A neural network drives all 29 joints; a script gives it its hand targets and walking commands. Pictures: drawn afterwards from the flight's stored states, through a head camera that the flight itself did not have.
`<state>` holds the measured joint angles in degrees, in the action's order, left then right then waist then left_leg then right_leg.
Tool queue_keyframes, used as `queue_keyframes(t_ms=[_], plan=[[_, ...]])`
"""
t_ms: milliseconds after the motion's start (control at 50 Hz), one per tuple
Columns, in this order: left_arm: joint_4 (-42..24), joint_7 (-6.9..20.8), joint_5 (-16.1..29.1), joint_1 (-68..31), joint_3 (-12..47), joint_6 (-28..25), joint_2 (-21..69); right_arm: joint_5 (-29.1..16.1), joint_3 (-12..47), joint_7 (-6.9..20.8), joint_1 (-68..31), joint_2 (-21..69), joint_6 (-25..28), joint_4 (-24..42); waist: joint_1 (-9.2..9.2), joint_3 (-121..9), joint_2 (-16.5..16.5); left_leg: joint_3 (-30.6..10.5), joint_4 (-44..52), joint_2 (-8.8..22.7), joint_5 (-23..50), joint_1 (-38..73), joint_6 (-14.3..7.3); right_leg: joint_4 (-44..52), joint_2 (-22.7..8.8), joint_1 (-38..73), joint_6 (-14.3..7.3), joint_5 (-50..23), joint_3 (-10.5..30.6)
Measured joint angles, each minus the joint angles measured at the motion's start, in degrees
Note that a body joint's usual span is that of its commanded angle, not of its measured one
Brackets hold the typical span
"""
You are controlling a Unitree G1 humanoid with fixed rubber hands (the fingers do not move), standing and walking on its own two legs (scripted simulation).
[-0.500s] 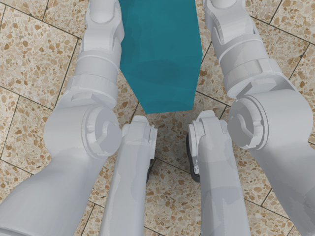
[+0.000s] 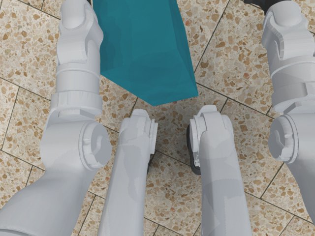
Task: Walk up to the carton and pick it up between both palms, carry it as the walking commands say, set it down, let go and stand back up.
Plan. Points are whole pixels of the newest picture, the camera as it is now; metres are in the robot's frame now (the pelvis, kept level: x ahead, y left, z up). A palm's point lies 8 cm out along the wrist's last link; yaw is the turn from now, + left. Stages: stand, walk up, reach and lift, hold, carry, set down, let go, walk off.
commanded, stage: set down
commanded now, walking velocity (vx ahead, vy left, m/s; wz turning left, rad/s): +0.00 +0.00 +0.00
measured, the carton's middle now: (154, 44) +0.49 +0.02 -0.26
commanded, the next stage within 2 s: let go in 0.70 s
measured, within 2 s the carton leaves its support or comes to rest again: rests again in 0.54 s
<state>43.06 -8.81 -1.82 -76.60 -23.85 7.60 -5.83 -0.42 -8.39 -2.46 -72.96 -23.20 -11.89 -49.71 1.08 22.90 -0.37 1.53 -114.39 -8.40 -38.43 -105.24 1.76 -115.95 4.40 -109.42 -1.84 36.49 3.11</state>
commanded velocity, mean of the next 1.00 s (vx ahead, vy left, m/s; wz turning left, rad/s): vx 0.00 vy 0.00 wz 0.00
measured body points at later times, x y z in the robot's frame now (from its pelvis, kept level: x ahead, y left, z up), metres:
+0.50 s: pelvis -0.04 +0.00 +0.11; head +0.31 -0.03 +0.38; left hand +0.55 +0.13 +0.03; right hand +0.57 -0.19 +0.05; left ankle +0.08 +0.12 -0.42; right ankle +0.09 -0.10 -0.42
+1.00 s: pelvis -0.01 +0.00 +0.20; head +0.32 -0.03 +0.50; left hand +0.46 +0.18 +0.08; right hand +0.48 -0.23 +0.07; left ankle +0.08 +0.12 -0.42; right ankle +0.09 -0.10 -0.42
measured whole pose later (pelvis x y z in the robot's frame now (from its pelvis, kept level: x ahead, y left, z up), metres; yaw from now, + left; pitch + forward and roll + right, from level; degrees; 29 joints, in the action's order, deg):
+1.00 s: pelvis -0.01 +0.00 +0.20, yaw -4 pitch +20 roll +4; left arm 17.3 -4.7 3.5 -49.2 -14.2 24.6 -12.2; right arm -3.9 -6.1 -5.3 -59.5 -21.9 -25.7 -30.2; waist 1.9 30.0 2.7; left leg -0.4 -68.0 -4.9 -23.6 -64.3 1.3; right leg -70.1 4.8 -68.6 -1.7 20.7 5.5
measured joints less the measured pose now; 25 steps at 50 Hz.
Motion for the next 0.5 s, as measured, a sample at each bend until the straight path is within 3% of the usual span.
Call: queue_keyframes(t_ms=[80,220,360,500], plan=[[-7.71,-0.32,2.92,0.0,3.08,4.35,-1.72,-2.43,1.42,-0.28,-6.68,-1.19,-3.94,5.8,0.1,8.38,0.06,0.0,2.96,0.19,0.92,4.83,0.11,2.21,0.0,4.06,0.0,-2.56,0.25],[-11.57,-2.51,4.56,1.13,3.89,16.02,-2.77,-3.45,2.29,-0.93,-13.26,-1.21,-12.29,6.35,0.22,7.09,0.81,-0.19,9.61,0.35,5.52,7.42,0.52,8.68,0.0,6.78,0.0,-7.08,0.92],[-7.85,-3.01,5.32,-5.52,4.93,20.13,-5.64,-3.46,2.29,0.03,-21.12,-1.35,-15.79,2.35,0.22,6.95,1.11,-0.99,17.7,0.76,9.31,12.37,0.52,17.25,0.01,12.23,0.0,-10.63,1.12],[-6.8,-3.64,5.32,-6.94,5.1,20.77,-5.67,-3.46,2.29,1.44,-21.09,-1.45,-16.16,1.41,0.22,6.95,1.15,-1.69,26.34,1.59,11.04,19.47,0.53,26.28,0.32,19.54,0.02,-12.36,1.43]])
